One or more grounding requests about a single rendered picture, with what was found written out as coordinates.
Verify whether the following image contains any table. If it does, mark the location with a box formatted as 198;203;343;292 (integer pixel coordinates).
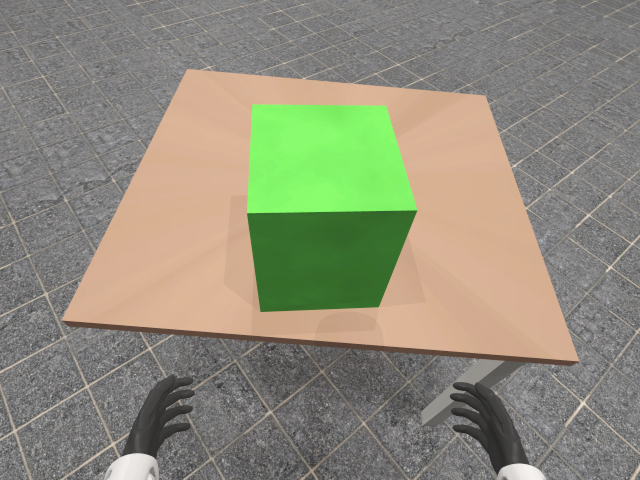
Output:
62;69;579;427

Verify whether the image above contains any right robot hand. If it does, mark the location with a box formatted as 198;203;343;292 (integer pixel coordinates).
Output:
450;382;530;475

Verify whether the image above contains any left robot hand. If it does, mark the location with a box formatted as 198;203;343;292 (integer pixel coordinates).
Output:
122;375;195;459

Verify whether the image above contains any carton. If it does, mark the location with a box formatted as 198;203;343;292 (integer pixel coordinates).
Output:
247;104;417;312

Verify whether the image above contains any robot left forearm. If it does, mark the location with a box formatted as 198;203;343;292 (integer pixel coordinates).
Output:
104;453;159;480

